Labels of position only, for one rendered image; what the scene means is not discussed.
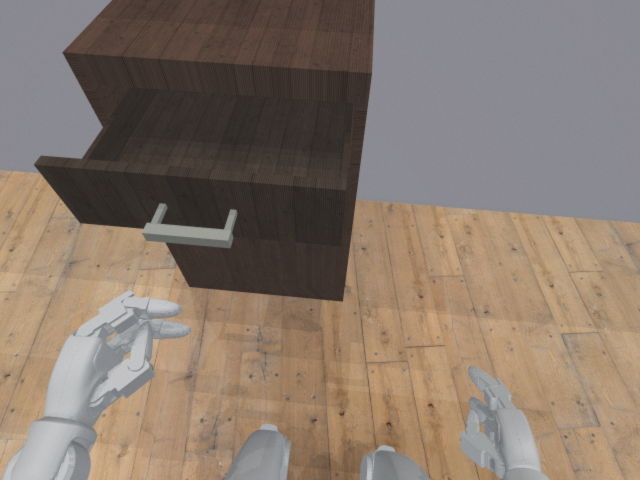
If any left robot forearm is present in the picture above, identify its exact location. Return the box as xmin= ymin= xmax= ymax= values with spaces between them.
xmin=1 ymin=417 xmax=98 ymax=480

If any left robot hand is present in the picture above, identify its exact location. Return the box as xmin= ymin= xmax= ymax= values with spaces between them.
xmin=44 ymin=290 xmax=191 ymax=427

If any right robot shin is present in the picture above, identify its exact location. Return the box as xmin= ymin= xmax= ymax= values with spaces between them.
xmin=375 ymin=445 xmax=395 ymax=453

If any drawer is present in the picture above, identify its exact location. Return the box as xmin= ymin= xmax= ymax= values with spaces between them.
xmin=34 ymin=87 xmax=353 ymax=246

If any handle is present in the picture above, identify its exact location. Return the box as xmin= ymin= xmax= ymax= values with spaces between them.
xmin=142 ymin=203 xmax=237 ymax=248

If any cabinet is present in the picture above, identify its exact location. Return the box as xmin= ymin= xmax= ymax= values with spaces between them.
xmin=62 ymin=0 xmax=375 ymax=302

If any right robot hand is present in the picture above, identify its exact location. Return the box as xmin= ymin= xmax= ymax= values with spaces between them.
xmin=460 ymin=366 xmax=542 ymax=479

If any robot left thigh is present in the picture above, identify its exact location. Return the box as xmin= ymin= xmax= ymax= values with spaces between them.
xmin=224 ymin=430 xmax=291 ymax=480

